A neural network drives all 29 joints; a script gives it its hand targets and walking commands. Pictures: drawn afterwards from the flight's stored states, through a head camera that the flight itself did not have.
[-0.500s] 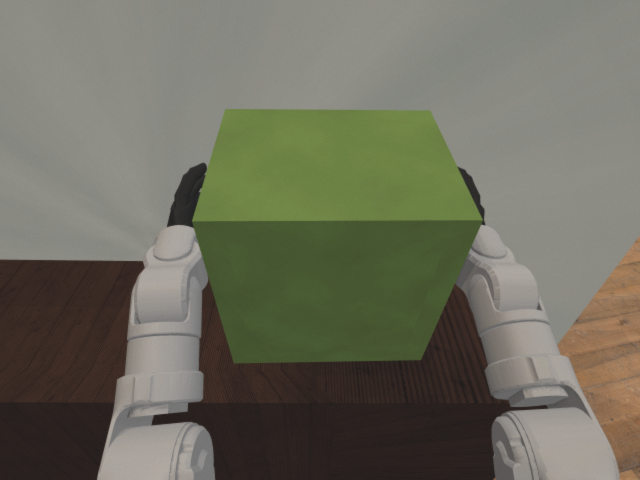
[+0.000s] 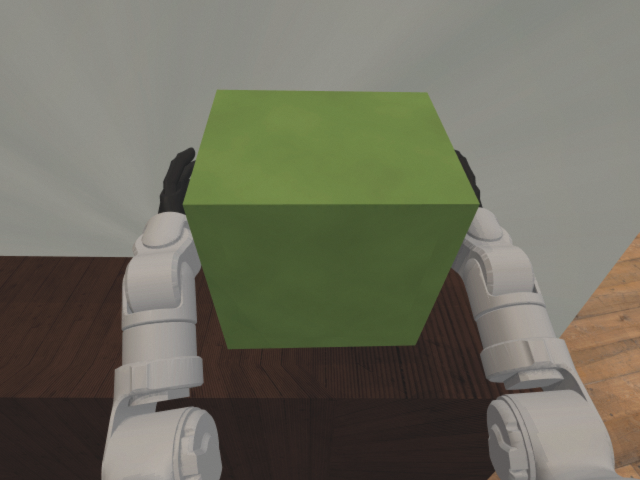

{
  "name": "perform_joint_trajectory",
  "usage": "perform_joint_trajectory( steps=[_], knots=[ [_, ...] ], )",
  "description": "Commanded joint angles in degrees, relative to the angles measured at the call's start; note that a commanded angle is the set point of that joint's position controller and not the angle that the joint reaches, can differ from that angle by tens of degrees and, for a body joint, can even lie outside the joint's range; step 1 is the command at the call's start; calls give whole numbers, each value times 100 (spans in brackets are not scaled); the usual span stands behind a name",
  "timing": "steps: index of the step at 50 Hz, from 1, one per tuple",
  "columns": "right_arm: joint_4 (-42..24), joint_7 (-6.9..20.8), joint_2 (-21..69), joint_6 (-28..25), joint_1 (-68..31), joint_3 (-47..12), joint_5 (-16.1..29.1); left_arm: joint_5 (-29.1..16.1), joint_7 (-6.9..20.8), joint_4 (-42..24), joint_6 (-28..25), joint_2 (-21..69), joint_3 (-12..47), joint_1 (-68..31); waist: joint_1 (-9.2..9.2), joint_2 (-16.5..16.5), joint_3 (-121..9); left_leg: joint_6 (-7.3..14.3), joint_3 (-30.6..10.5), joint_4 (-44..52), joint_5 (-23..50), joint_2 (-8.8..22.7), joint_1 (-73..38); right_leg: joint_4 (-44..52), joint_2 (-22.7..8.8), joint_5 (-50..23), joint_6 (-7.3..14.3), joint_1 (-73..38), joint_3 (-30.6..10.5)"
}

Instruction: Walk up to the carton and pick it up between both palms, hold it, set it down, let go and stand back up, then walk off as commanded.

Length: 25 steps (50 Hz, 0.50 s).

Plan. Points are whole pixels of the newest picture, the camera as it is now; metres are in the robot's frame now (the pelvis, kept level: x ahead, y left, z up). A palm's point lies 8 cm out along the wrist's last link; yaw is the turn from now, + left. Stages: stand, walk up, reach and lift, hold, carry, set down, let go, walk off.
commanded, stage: hold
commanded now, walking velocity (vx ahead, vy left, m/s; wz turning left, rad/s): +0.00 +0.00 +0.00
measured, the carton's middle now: (323, 226) +0.38 +0.01 +0.17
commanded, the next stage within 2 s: none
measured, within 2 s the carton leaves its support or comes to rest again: neither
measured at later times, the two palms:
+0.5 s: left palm (182, 229) +0.35 +0.18 +0.19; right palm (465, 227) +0.37 -0.16 +0.18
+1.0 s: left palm (180, 221) +0.37 +0.18 +0.19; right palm (454, 218) +0.39 -0.15 +0.18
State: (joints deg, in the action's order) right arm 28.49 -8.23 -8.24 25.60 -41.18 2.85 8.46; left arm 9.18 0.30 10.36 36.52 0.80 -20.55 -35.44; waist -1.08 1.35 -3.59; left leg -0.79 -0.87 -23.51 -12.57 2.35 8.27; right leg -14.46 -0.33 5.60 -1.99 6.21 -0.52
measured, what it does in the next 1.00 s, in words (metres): stands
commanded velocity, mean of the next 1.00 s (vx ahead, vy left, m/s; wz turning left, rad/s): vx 0.00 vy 0.00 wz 0.00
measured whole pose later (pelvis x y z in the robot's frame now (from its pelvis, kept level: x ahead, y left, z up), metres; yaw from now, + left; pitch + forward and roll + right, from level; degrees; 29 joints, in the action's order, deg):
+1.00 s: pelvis +0.01 +0.00 +0.00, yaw +0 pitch -3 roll -2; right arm 28.2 -8.8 -7.4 24.8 -38.9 2.8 9.9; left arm 10.0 0.9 9.3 37.0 0.0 -18.6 -33.0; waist -1.2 1.2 -2.8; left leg -0.8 -0.9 -23.1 -13.1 2.2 7.0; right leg -14.0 -0.4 6.2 -2.1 4.9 -0.5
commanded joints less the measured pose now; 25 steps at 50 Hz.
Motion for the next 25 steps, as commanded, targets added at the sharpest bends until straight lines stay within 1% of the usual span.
perform_joint_trajectory(
  steps=[1,2,3,4,5,6,7,8,9,10,11,12,13,14,15,16,17,18,19,20,21,22,23,24,25],
  knots=[
    [-1257,642,3609,-390,-3421,-1721,669,-426,1131,-581,-113,2869,2990,-3427,-558,-337,-1865,-139,146,761,1510,-508,-467,-6,416,-1040,104,-1596,251],
    [-1538,610,3598,-424,-3537,-1865,745,-489,1124,-692,-147,2819,3027,-3419,-519,-330,-2115,-165,153,675,1746,-527,-548,-43,409,-1248,113,-1669,270],
    [-1633,578,3566,-399,-3470,-1917,758,-508,1090,-766,-158,2754,3067,-3429,-551,-327,-2083,-179,135,667,1809,-520,-614,-56,419,-1320,108,-1663,260],
    [-1895,561,3610,-426,-3541,-2081,887,-534,1070,-988,-188,2762,3078,-3267,-425,-358,-2336,-184,112,557,2180,-527,-645,-117,455,-1665,87,-1768,275],
    [-2198,533,3617,-469,-3585,-2155,988,-666,1024,-1183,-193,2961,3326,-3253,-562,-324,-2611,-233,52,467,2531,-536,-782,-146,483,-1966,93,-1814,275],
    [-2398,505,3544,-446,-3473,-2250,1075,-759,964,-1575,-233,2932,3497,-3289,-560,-137,-2747,-284,41,360,2850,-565,-897,-206,469,-2206,92,-1827,252],
    [-2520,457,3623,-422,-3482,-2342,1092,-800,930,-1477,-221,2894,3524,-3266,-550,-194,-2696,-263,29,326,2759,-612,-765,-216,443,-2263,89,-1898,241],
    [-2477,439,3636,-388,-3300,-2356,1076,-768,913,-1573,-223,2865,3525,-3256,-529,-175,-2539,-286,36,331,2838,-559,-832,-218,460,-2240,76,-1825,245],
    [-2596,421,3591,-387,-3308,-2336,1068,-799,916,-1474,-191,2969,3519,-3081,-580,-280,-2501,-273,28,344,2811,-593,-797,-158,491,-2170,91,-1809,256],
    [-2636,421,3637,-374,-3288,-2372,1116,-817,892,-1781,-231,2943,3595,-3153,-601,-260,-2602,-278,4,336,2841,-559,-823,-215,484,-2302,83,-1829,228],
    [-2401,411,3593,-322,-3148,-2361,1077,-726,911,-1656,-210,2787,3436,-3120,-498,-251,-2243,-229,67,418,2535,-598,-684,-174,437,-2082,90,-1880,189],
    [-2645,435,3590,-352,-3118,-2405,1105,-800,900,-1949,-219,2866,3552,-3119,-573,-260,-2529,-251,0,389,2738,-553,-792,-227,468,-2211,89,-1879,232],
    [-2816,429,3638,-384,-3325,-2531,1168,-851,869,-2077,-239,2988,3670,-3196,-513,-191,-2732,-294,-3,312,2995,-545,-895,-241,492,-2274,79,-1865,244],
    [-2900,407,3529,-355,-3355,-2496,1157,-861,853,-1933,-237,2888,3674,-3297,-530,-320,-2575,-267,-2,354,2749,-556,-826,-178,504,-2038,77,-1765,244],
    [-2948,423,3663,-385,-3429,-2523,1141,-908,817,-2061,-262,2939,3733,-3372,-500,-245,-2598,-260,-24,353,2811,-539,-811,-242,469,-2130,63,-1703,227],
    [-2689,424,3605,-298,-3283,-2463,1091,-817,838,-1746,-228,2802,3527,-3315,-458,-333,-2279,-205,38,402,2400,-581,-648,-173,449,-1875,79,-1679,204],
    [-2844,446,3595,-355,-3426,-2468,1082,-807,847,-1754,-201,2900,3519,-3157,-424,-342,-2377,-183,23,448,2345,-551,-642,-148,451,-1788,110,-1643,200],
    [-2674,451,3537,-333,-3372,-2417,1075,-784,872,-1629,-211,2883,3504,-3194,-422,-326,-2283,-193,21,480,2247,-558,-722,-128,451,-1642,84,-1548,214],
    [-2638,487,3481,-346,-3607,-2334,1023,-762,852,-1456,-183,2892,3488,-3286,-445,-341,-2200,-189,-2,565,1977,-521,-624,-69,460,-1336,109,-1419,209],
    [-2241,509,3382,-281,-3467,-2178,958,-664,887,-1156,-149,2825,3296,-3258,-467,-361,-1775,-143,65,674,1573,-531,-495,-11,424,-1037,114,-1398,209],
    [-2198,531,3466,-312,-3596,-2136,889,-650,930,-1106,-150,2851,3275,-3312,-424,-409,-1772,-109,87,721,1333,-546,-372,-14,420,-814,119,-1380,228],
    [-2033,558,3487,-327,-3642,-2048,845,-610,943,-936,-145,2835,3196,-3311,-410,-372,-1601,-79,77,773,1180,-512,-320,11,401,-675,110,-1281,180],
    [-2217,572,3568,-385,-3832,-2061,828,-669,956,-1080,-166,2907,3266,-3456,-371,-410,-1903,-106,58,760,1241,-484,-384,-32,435,-670,141,-1339,225],
    [-1838,583,3553,-324,-3668,-2005,746,-617,964,-948,-204,2789,3159,-3632,-416,-446,-1706,-55,119,801,959,-540,-278,6,376,-486,122,-1304,188],
    [-1710,615,3609,-325,-3767,-1986,672,-572,973,-725,-198,2764,3099,-3638,-358,-454,-1486,-25,128,907,707,-516,-142,28,368,-224,117,-1202,219]
  ],
)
